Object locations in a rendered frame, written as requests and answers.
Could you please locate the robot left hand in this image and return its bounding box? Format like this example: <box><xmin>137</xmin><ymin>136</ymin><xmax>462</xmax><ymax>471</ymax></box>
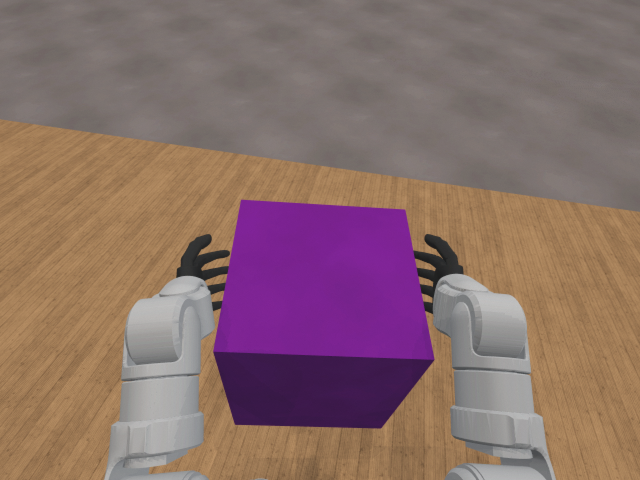
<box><xmin>176</xmin><ymin>234</ymin><xmax>230</xmax><ymax>311</ymax></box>

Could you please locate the carton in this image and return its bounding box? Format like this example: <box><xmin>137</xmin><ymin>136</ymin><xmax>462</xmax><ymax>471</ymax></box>
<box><xmin>213</xmin><ymin>200</ymin><xmax>435</xmax><ymax>429</ymax></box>

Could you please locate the robot right forearm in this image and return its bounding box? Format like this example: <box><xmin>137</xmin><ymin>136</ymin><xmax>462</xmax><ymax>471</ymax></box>
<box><xmin>433</xmin><ymin>274</ymin><xmax>556</xmax><ymax>480</ymax></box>

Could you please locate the robot right hand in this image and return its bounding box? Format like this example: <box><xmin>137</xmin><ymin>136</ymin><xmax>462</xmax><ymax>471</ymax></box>
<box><xmin>413</xmin><ymin>234</ymin><xmax>464</xmax><ymax>314</ymax></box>

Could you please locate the robot left forearm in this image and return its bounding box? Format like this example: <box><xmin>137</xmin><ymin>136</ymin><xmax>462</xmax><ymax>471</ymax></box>
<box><xmin>104</xmin><ymin>276</ymin><xmax>215</xmax><ymax>480</ymax></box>

